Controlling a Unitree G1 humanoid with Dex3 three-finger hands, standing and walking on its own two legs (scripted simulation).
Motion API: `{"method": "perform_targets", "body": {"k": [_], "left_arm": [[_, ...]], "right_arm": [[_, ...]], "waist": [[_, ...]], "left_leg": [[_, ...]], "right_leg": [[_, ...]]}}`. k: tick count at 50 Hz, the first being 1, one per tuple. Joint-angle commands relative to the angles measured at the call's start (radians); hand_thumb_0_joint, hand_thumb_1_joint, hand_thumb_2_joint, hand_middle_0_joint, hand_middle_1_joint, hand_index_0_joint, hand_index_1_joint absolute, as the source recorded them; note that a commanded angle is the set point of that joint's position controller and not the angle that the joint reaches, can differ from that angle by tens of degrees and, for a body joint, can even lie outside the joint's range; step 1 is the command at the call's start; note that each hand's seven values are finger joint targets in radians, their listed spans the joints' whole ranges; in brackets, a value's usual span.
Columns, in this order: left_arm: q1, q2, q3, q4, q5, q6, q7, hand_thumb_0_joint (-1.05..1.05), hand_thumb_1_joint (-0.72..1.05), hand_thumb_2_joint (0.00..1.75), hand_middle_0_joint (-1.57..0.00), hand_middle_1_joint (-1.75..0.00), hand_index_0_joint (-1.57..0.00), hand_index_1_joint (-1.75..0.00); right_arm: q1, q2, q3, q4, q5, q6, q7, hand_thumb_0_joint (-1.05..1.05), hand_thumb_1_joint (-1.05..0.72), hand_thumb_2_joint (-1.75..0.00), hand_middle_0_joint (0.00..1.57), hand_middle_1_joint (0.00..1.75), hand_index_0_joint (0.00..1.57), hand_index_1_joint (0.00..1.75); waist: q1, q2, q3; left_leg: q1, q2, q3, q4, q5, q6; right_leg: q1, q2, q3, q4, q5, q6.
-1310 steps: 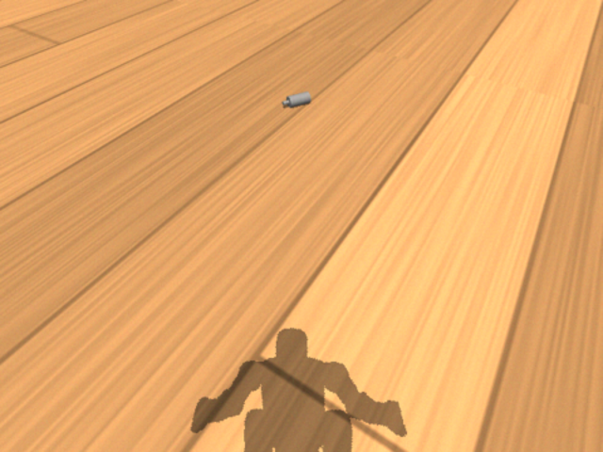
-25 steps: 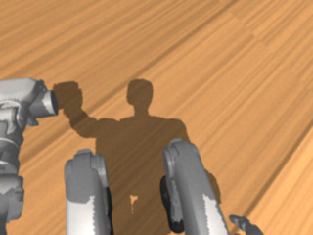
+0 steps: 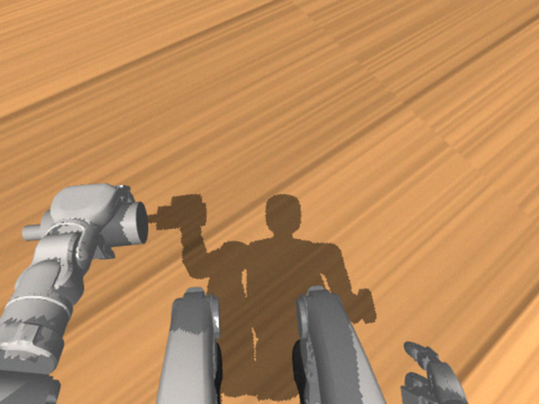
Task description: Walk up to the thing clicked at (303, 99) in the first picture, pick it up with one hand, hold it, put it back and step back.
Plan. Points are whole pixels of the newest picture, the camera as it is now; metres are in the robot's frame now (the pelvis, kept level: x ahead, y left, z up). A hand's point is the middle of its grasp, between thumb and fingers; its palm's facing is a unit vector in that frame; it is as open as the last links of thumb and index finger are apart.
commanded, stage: lift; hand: left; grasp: from above
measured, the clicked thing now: (85, 227) +0.40 +0.29 -0.10
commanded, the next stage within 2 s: hold in 0.84 s
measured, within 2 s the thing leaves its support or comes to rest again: neither
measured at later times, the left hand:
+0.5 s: hand (52, 200) +0.36 +0.25 +0.09, palm faces -0.45 -0.06 -0.89, open 9.7 cm
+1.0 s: hand (28, 150) +0.38 +0.24 +0.16, palm faces -0.44 -0.07 -0.89, open 9.7 cm
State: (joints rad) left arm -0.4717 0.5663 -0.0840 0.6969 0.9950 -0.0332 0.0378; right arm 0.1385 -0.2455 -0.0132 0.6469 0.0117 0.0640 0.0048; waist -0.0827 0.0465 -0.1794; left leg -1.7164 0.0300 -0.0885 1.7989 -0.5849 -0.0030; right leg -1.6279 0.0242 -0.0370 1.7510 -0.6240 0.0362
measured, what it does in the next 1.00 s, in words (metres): rises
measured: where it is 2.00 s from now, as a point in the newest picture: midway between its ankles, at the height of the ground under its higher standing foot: (260, 400)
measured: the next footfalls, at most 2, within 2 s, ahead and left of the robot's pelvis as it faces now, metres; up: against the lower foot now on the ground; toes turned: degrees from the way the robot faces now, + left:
none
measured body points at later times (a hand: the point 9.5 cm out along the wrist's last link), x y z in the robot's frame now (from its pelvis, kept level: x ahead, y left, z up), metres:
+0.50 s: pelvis +0.04 +0.00 +0.16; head +0.11 +0.01 +0.61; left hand +0.38 +0.25 +0.14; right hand +0.15 -0.26 +0.04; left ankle +0.09 +0.12 -0.48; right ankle +0.09 -0.14 -0.48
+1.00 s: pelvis +0.08 +0.00 +0.22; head +0.12 +0.00 +0.67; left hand +0.40 +0.24 +0.21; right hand +0.18 -0.26 +0.10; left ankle +0.09 +0.12 -0.48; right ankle +0.09 -0.14 -0.48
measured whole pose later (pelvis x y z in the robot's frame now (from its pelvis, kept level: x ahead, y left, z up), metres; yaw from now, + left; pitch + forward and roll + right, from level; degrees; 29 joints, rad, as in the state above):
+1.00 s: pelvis +0.08 +0.00 +0.22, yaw +2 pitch +9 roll -1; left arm -0.30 0.40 -0.20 0.78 1.00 0.00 0.10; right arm 0.25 -0.24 -0.05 0.74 0.05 0.01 -0.05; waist -0.04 0.04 -0.08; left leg -0.59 0.03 0.01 0.78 -0.35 0.00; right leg -0.55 0.00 0.03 0.76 -0.37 0.03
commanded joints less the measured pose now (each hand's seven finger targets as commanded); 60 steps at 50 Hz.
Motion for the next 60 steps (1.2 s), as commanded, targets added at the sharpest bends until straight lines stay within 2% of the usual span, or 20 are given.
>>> {"method": "perform_targets", "body": {"k": [1,2,3,4,6,8,9,15,18,20,22,24,26,29,32,38,42,49,55,60], "left_arm": [[-0.238,0.239,0.096,-0.234,-0.013,0.007,0.037,0.00,0.63,0.68,-0.99,-0.61,-1.00,-0.60],[-0.220,0.212,0.078,-0.238,-0.012,0.008,0.035,0.00,0.64,0.70,-1.00,-0.62,-1.01,-0.61],[-0.198,0.214,0.093,-0.242,-0.020,0.009,0.037,0.00,0.63,0.70,-0.99,-0.62,-1.00,-0.61],[-0.193,0.193,0.071,-0.232,-0.015,0.012,0.035,0.00,0.63,0.70,-0.99,-0.63,-1.00,-0.62],[-0.171,0.200,0.086,-0.207,-0.014,0.013,0.042,0.00,0.62,0.72,-1.00,-0.61,-1.00,-0.61],[-0.181,0.167,0.049,-0.209,-0.017,0.008,0.042,0.00,0.64,0.73,-1.01,-0.63,-1.01,-0.63],[-0.162,0.162,0.048,-0.181,-0.014,0.007,0.043,0.00,0.65,0.72,-1.00,-0.63,-1.01,-0.63],[-0.128,0.099,0.005,-0.148,-0.010,-0.002,0.057,0.00,0.68,0.68,-1.01,-0.64,-1.03,-0.62],[-0.152,0.121,0.029,-0.124,-0.004,-0.004,0.083,0.00,0.66,0.70,-1.00,-0.65,-1.02,-0.64],[-0.162,0.109,0.024,-0.089,0.009,-0.006,0.099,0.00,0.67,0.71,-1.01,-0.66,-1.03,-0.64],[-0.167,0.064,-0.016,-0.064,0.018,-0.006,0.105,0.00,0.69,0.69,-1.02,-0.66,-1.04,-0.64],[-0.170,0.099,0.013,-0.058,0.022,-0.004,0.118,0.00,0.67,0.71,-1.00,-0.67,-1.02,-0.65],[-0.177,0.051,-0.022,-0.070,0.015,0.002,0.121,0.00,0.69,0.73,-1.02,-0.68,-1.04,-0.67],[-0.130,0.066,-0.004,-0.043,0.008,0.022,0.132,0.00,0.71,0.73,-1.04,-0.68,-1.06,-0.66],[-0.155,0.062,-0.008,-0.036,0.002,0.034,0.133,0.00,0.70,0.76,-1.03,-0.68,-1.05,-0.67],[-0.139,0.032,-0.035,-0.049,-0.001,0.037,0.113,0.00,0.65,0.72,-1.00,-0.65,-1.02,-0.64],[-0.157,0.056,-0.017,-0.095,-0.003,0.030,0.103,0.00,0.67,0.74,-1.01,-0.69,-1.03,-0.67],[-0.140,0.033,-0.038,-0.083,0.007,0.028,0.097,0.00,0.68,0.75,-0.99,-0.73,-1.02,-0.70],[-0.147,0.040,-0.044,-0.113,0.002,0.022,0.054,0.00,0.68,0.77,-0.99,-0.76,-1.02,-0.72],[-0.122,0.039,-0.040,-0.119,0.003,0.025,0.036,0.00,0.66,0.76,-0.96,-0.76,-1.00,-0.73]], "right_arm": [[0.086,-0.178,-0.060,-0.074,0.012,-0.025,-0.037,0.00,-0.90,-0.90,0.20,0.30,0.20,0.30],[0.085,-0.171,-0.059,-0.069,0.014,-0.028,-0.042,0.00,-0.90,-0.90,0.20,0.30,0.20,0.30],[0.082,-0.170,-0.057,-0.066,0.016,-0.031,-0.046,0.00,-0.90,-0.90,0.20,0.30,0.20,0.30],[0.082,-0.166,-0.055,-0.061,0.017,-0.035,-0.050,0.00,-0.90,-0.90,0.20,0.30,0.20,0.30],[0.078,-0.161,-0.053,-0.052,0.020,-0.043,-0.057,0.00,-0.90,-0.90,0.20,0.30,0.20,0.30],[0.076,-0.153,-0.052,-0.050,0.022,-0.054,-0.063,0.00,-0.90,-0.90,0.20,0.30,0.20,0.30],[0.080,-0.149,-0.050,-0.045,0.023,-0.060,-0.065,0.00,-0.90,-0.90,0.20,0.30,0.20,0.30],[0.101,-0.145,-0.062,-0.030,0.028,-0.089,-0.072,0.00,-0.90,-0.90,0.20,0.30,0.20,0.30],[0.104,-0.142,-0.061,-0.030,0.029,-0.095,-0.072,0.00,-0.90,-0.90,0.20,0.30,0.20,0.30],[0.105,-0.142,-0.059,-0.023,0.026,-0.100,-0.070,0.00,-0.90,-0.90,0.20,0.30,0.20,0.30],[0.117,-0.141,-0.060,-0.020,0.027,-0.103,-0.069,0.00,-0.90,-0.90,0.20,0.30,0.20,0.30],[0.124,-0.142,-0.066,-0.015,0.025,-0.105,-0.068,0.00,-0.90,-0.90,0.20,0.30,0.20,0.30],[0.126,-0.135,-0.067,-0.018,0.025,-0.106,-0.064,0.00,-0.90,-0.90,0.20,0.30,0.20,0.30],[0.133,-0.139,-0.069,-0.016,0.029,-0.100,-0.063,0.00,-0.90,-0.90,0.20,0.30,0.20,0.30],[0.130,-0.140,-0.071,-0.017,0.025,-0.096,-0.062,0.00,-0.90,-0.90,0.20,0.30,0.20,0.30],[0.121,-0.134,-0.075,-0.023,0.030,-0.093,-0.063,0.00,-0.90,-0.90,0.20,0.30,0.20,0.30],[0.114,-0.138,-0.078,-0.023,0.032,-0.091,-0.066,0.00,-0.90,-0.90,0.20,0.30,0.20,0.30],[0.102,-0.141,-0.080,-0.023,0.038,-0.083,-0.066,0.00,-0.90,-0.90,0.20,0.30,0.20,0.30],[0.095,-0.146,-0.084,-0.025,0.040,-0.073,-0.064,0.00,-0.90,-0.90,0.20,0.30,0.20,0.30],[0.077,-0.144,-0.079,-0.045,0.044,-0.065,-0.062,0.00,-0.89,-0.90,0.20,0.30,0.20,0.30]], "waist": [[-0.003,0.117,-0.528],[-0.010,0.114,-0.505],[-0.005,0.110,-0.482],[-0.009,0.110,-0.448],[-0.002,0.095,-0.402],[-0.014,0.059,-0.361],[-0.013,0.057,-0.330],[0.000,0.055,-0.318],[0.009,0.039,-0.278],[0.012,0.061,-0.258],[0.007,0.044,-0.245],[0.022,0.060,-0.246],[0.021,0.049,-0.256],[0.029,0.006,-0.254],[0.026,0.003,-0.225],[0.038,-0.002,-0.183],[0.038,0.008,-0.210],[0.040,-0.004,-0.167],[0.052,-0.008,-0.184],[0.063,-0.018,-0.152]], "left_leg": [[0.593,-0.012,0.023,-0.405,0.012,0.025],[0.609,-0.014,0.033,-0.421,0.031,0.024],[0.627,-0.012,0.022,-0.454,0.021,0.022],[0.648,-0.010,0.024,-0.484,0.018,0.022],[0.689,-0.007,0.017,-0.540,0.006,0.019],[0.718,-0.012,0.032,-0.578,0.011,0.022],[0.726,-0.014,0.039,-0.595,0.024,0.021],[0.886,-0.011,0.043,-0.714,0.142,0.010],[0.934,-0.015,0.054,-0.778,0.152,0.012],[0.972,-0.013,0.048,-0.822,0.152,0.007],[1.019,-0.009,0.044,-0.858,0.180,0.005],[1.056,-0.014,0.057,-0.888,0.213,0.003],[1.098,-0.019,0.066,-0.908,0.268,0.004],[1.136,-0.026,0.080,-0.928,0.347,0.010],[1.166,-0.028,0.083,-0.971,0.359,0.008],[1.228,-0.034,0.091,-1.050,0.368,0.008],[1.298,-0.034,0.092,-1.087,0.408,0.005],[1.363,-0.034,0.100,-1.138,0.469,0.004],[1.417,-0.033,0.103,-1.158,0.574,0.005],[1.433,-0.035,0.108,-1.189,0.573,0.004]], "right_leg": [[0.355,0.028,-0.023,-0.351,0.099,-0.057],[0.380,0.026,-0.017,-0.379,0.112,-0.056],[0.400,0.025,-0.016,-0.395,0.106,-0.055],[0.417,0.027,-0.016,-0.421,0.107,-0.055],[0.461,0.029,-0.013,-0.470,0.095,-0.054],[0.510,0.029,0.000,-0.543,0.086,-0.056],[0.533,0.027,0.006,-0.567,0.092,-0.056],[0.673,0.027,0.017,-0.685,0.188,-0.059],[0.742,0.027,0.025,-0.757,0.195,-0.056],[0.757,0.027,0.023,-0.777,0.202,-0.056],[0.782,0.031,0.021,-0.806,0.226,-0.057],[0.836,0.028,0.028,-0.842,0.250,-0.057],[0.887,0.027,0.032,-0.877,0.297,-0.055],[0.966,0.024,0.043,-0.925,0.378,-0.046],[1.007,0.020,0.044,-0.967,0.390,-0.042],[1.079,0.018,0.055,-1.043,0.397,-0.042],[1.126,0.019,0.054,-1.071,0.431,-0.042],[1.167,0.018,0.055,-1.119,0.482,-0.043],[1.231,0.021,0.050,-1.135,0.572,-0.041],[1.262,0.021,0.051,-1.160,0.568,-0.042]]}}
